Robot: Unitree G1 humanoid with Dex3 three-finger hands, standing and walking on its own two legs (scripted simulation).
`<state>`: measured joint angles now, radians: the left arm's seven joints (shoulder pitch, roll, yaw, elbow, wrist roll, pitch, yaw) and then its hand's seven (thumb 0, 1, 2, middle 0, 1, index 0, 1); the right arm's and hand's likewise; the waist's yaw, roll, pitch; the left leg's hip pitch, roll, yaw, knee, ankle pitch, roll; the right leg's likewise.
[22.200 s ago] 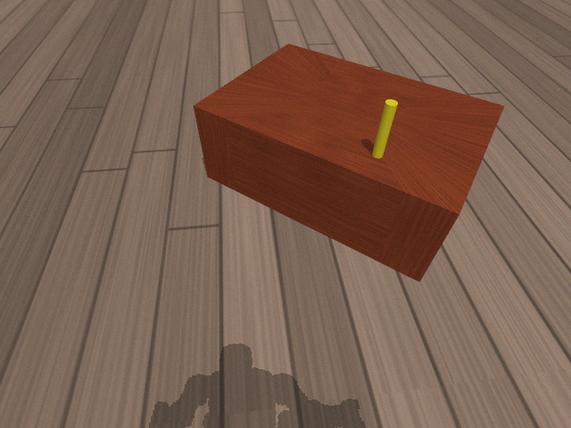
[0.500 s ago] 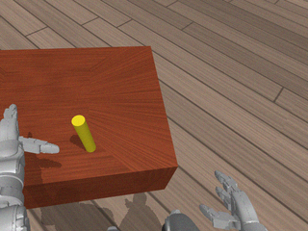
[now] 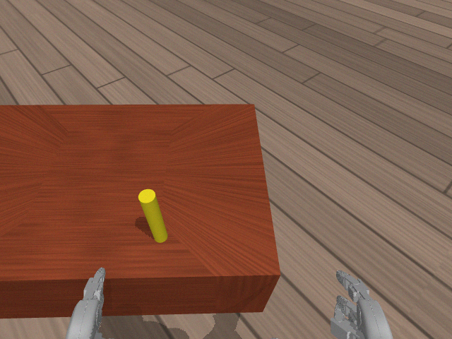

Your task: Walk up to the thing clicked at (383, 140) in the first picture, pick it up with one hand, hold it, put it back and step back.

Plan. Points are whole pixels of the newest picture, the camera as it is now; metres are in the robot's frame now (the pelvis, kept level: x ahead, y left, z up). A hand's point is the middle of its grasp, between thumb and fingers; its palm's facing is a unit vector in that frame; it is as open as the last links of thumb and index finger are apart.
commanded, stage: home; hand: left
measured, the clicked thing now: (154, 218) +0.46 +0.20 -0.20
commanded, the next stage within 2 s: stand in 2.00 s
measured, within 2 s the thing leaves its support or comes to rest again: neither
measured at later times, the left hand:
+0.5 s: hand out of the picture +0.15 +0.17 -0.06, palm faces +0.11 -0.96 -0.25, open 17.4 cm
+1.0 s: hand (118, 336) +0.16 +0.18 -0.06, palm faces +0.11 -0.96 -0.25, open 17.3 cm
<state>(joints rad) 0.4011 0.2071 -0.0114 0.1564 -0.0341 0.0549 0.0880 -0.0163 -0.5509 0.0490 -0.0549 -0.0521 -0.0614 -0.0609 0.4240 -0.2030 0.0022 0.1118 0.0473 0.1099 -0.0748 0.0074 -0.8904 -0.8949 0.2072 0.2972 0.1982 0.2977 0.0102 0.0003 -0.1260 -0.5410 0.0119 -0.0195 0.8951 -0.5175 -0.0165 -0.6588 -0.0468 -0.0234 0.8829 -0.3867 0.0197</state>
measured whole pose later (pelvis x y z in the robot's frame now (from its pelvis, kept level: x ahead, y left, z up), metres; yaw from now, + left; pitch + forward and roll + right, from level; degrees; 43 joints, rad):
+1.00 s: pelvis -0.01 +0.00 +0.00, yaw +0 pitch +8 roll +0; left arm 0.43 0.21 -0.02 0.12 -0.02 0.06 0.11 -0.01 -0.50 0.08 -0.05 -0.06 -0.06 -0.07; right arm 0.43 -0.19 0.01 0.14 0.03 0.03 -0.11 0.01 -0.90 -0.90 0.21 0.30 0.20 0.30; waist 0.01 -0.01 -0.10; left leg -0.55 0.01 -0.01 0.92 -0.51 -0.01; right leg -0.66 -0.05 -0.02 0.89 -0.37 0.02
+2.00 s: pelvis -0.02 +0.00 +0.00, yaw +1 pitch +7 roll -1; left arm 0.45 0.21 -0.02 0.03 0.00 0.19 0.15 -0.02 -0.55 0.04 -0.05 -0.05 -0.06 -0.06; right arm 0.28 -0.21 0.02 0.50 0.01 -0.10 -0.15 0.01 -0.90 -0.90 0.21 0.30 0.20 0.30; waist -0.01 0.02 -0.09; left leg -0.55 0.03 -0.05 0.94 -0.52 -0.02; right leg -0.63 -0.03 -0.06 0.88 -0.37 0.01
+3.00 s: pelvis -0.02 -0.02 +0.05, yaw +2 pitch -4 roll +0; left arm 0.14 0.32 0.01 1.18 0.03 -0.01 0.01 0.00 0.90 0.90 -0.20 -0.30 -0.21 -0.31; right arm 0.20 -0.33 -0.01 1.10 -0.03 0.00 -0.01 0.00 -0.91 -0.90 0.21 0.30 0.20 0.30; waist 0.01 0.03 0.05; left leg -0.08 0.02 -0.05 0.40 -0.25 -0.04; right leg -0.19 -0.03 -0.07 0.41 -0.16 0.00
